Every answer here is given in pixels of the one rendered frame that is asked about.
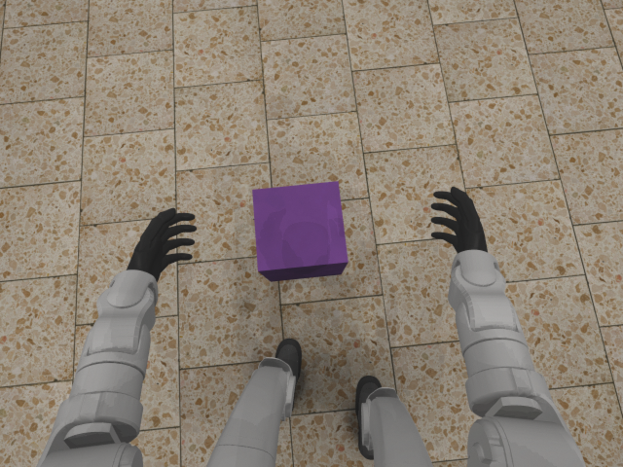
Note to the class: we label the carton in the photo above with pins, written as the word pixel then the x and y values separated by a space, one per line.
pixel 299 231

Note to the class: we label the right robot hand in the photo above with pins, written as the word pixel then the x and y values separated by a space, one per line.
pixel 467 227

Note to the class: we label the left robot hand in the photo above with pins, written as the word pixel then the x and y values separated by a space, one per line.
pixel 150 253

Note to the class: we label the right robot foot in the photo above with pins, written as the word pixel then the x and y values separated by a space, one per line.
pixel 364 388

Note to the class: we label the right robot forearm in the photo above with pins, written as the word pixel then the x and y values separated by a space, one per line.
pixel 502 380

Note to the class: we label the left robot upper arm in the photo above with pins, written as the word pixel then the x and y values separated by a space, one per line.
pixel 110 455

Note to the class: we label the left robot forearm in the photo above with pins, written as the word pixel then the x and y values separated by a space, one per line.
pixel 104 402

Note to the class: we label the robot foot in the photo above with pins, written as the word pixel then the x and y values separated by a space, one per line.
pixel 290 352
pixel 364 388

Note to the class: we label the right robot upper arm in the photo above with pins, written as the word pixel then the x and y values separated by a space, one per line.
pixel 496 441

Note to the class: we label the left robot foot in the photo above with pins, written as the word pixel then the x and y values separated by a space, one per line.
pixel 290 352

